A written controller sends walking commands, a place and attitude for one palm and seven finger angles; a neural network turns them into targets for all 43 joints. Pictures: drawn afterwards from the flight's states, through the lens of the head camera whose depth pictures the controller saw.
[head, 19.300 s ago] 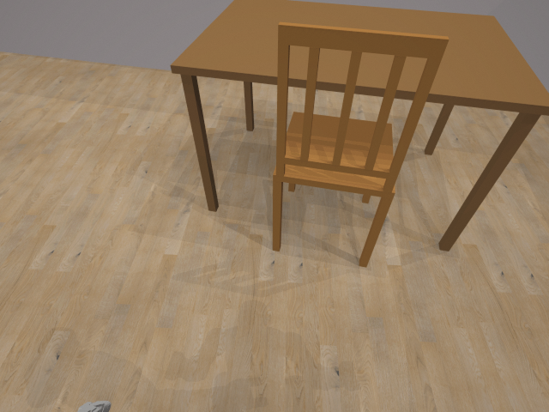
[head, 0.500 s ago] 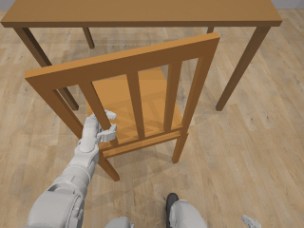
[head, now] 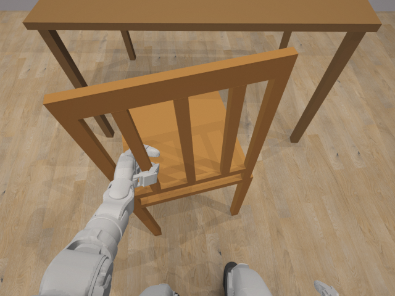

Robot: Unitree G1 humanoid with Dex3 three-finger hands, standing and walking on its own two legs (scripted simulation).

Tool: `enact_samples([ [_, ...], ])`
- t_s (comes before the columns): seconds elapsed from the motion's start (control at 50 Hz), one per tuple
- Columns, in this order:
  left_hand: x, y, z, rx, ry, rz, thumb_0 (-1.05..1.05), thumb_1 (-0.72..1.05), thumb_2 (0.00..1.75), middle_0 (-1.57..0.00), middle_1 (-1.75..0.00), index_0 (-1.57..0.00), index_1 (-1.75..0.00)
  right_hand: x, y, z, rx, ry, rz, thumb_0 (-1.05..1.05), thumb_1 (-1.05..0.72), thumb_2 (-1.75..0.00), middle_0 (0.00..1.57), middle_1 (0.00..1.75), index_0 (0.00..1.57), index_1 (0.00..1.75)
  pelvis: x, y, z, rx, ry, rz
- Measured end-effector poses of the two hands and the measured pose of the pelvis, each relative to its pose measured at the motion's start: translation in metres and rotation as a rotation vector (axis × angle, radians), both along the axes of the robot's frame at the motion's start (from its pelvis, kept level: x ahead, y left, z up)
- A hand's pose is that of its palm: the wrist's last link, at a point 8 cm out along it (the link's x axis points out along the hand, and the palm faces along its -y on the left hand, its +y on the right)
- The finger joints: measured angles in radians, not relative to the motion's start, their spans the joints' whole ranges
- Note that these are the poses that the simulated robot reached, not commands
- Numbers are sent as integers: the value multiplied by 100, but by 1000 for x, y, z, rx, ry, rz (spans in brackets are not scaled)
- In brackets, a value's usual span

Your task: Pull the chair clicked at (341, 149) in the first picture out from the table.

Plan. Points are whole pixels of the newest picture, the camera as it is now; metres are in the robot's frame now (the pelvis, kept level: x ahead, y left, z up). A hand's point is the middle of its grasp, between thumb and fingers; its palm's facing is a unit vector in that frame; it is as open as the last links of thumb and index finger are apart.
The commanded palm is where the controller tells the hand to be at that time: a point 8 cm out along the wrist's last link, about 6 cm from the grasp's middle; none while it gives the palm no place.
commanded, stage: step backward, pulling the chair out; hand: left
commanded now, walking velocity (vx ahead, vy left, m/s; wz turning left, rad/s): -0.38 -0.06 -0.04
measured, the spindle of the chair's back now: (186, 148) +0.43 +0.04 -0.03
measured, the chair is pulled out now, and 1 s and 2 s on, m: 0.34 0.36 0.39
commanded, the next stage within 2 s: none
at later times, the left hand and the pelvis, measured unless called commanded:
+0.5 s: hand (149, 178) +0.36 +0.13 -0.05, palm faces +0.02 -0.98 -0.19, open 5.7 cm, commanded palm +0.37 +0.17 -0.05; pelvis -0.01 +0.00 -0.01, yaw -1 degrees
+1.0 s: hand (148, 179) +0.36 +0.13 -0.05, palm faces +0.03 -0.98 -0.20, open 5.8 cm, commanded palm +0.36 +0.18 -0.05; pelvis -0.02 +0.00 +0.00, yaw +0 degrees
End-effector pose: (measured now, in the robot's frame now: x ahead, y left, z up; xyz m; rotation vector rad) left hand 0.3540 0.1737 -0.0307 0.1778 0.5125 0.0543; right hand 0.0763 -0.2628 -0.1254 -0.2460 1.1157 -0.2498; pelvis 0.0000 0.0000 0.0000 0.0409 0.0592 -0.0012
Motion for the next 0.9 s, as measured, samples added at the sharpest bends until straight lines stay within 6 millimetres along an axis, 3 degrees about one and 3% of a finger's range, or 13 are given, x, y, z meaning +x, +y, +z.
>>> enact_samples([
  [0.14, -5, -1, 0, 10, -12, 16, 6, 61, 76, -26, -119, -50, -145, -13, -10, -6, 7, 16, -25, 1, -90, -90, 20, 30, 21, 30, -7, -8, -3, -11, 2, 4],
  [0.28, -11, 0, 0, 1, -3, 7, 6, 63, 74, -24, -119, -50, -145, -35, -14, 7, -41, 40, -32, 1, -90, -90, 20, 29, 21, 30, -18, 2, 3, -5, 6, 6],
  [0.38, -14, 3, 0, 1, -5, -1, 6, 63, 74, -23, -120, -50, -145, -44, -9, 6, -37, 38, -53, 1, -90, -90, 20, 29, 20, 30, -15, 4, -1, 2, -5, -18],
  [0.52, -14, 3, 0, 11, -13, 11, 7, 61, 76, -25, -121, -50, -145, -36, -1, -8, 15, 21, -60, 1, -90, -90, 20, 30, 21, 30, -12, -1, -6, -3, -5, -17],
  [0.72, -14, 6, 0, -1, -6, -11, 7, 63, 73, -22, -122, -50, -145, -34, 7, 6, -22, 16, -39, 1, -90, -90, 20, 30, 21, 30, -14, 14, 0, -5, -4, -22],
  [0.9, -15, 7, 0, 15, -17, 10, 7, 60, 77, -25, -122, -50, -145, -15, 9, -8, 27, -17, -30, 1, -90, -90, 20, 30, 21, 30, -8, -2, -7, -10, -22, -19],
])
